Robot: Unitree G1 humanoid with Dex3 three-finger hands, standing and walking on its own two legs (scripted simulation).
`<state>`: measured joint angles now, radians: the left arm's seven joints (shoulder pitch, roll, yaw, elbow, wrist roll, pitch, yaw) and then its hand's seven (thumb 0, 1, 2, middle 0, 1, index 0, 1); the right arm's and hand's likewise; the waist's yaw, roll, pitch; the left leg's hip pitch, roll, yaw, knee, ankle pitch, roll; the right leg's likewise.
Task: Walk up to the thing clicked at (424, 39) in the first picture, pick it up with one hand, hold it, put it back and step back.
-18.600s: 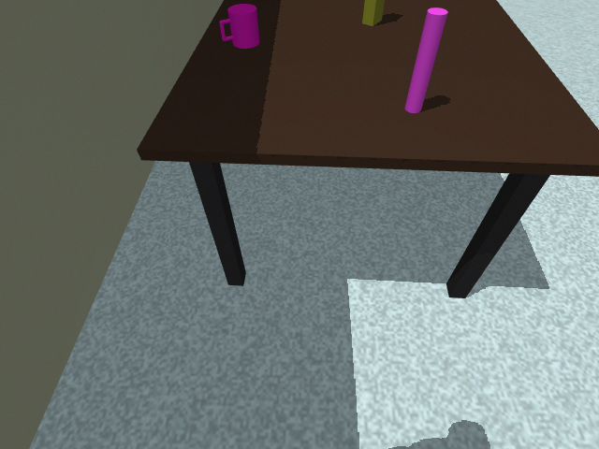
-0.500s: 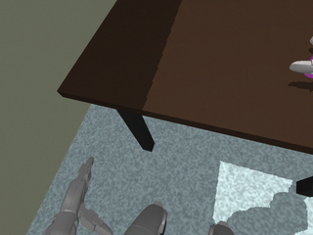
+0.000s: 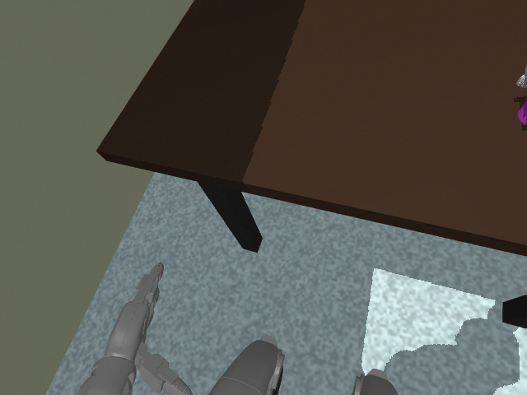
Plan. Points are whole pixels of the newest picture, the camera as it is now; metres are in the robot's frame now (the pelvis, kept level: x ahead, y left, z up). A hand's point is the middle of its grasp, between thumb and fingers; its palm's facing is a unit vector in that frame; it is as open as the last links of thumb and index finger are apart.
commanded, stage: settle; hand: right
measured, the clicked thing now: out of the picture +0.56 -0.23 +0.16
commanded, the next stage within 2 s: lift in 0.74 s
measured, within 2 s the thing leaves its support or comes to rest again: leaves its support in 0.18 s
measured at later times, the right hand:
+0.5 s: hand out of the picture +0.56 -0.22 +0.16, palm faces +0.20 +0.98 +0.00, open 5.0 cm
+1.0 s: hand out of the picture +0.56 -0.21 +0.18, palm faces +0.20 +0.98 +0.00, open 5.0 cm
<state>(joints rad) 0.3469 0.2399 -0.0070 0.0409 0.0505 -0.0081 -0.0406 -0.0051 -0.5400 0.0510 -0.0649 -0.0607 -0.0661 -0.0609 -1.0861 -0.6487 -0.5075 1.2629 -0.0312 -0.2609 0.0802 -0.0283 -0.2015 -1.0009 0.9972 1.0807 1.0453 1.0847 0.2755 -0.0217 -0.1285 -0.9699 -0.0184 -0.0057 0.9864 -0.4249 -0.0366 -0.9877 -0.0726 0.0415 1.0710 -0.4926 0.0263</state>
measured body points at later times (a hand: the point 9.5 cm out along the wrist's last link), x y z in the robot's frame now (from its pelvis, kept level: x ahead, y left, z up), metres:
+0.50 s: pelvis +0.00 +0.00 +0.02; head +0.12 -0.03 +0.45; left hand +0.15 +0.26 -0.01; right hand +0.54 -0.27 +0.16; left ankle +0.02 +0.15 -0.66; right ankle +0.00 -0.13 -0.66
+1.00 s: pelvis +0.01 +0.00 +0.03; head +0.11 -0.02 +0.47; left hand +0.16 +0.26 -0.01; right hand +0.54 -0.27 +0.18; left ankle +0.02 +0.15 -0.66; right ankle +0.00 -0.13 -0.66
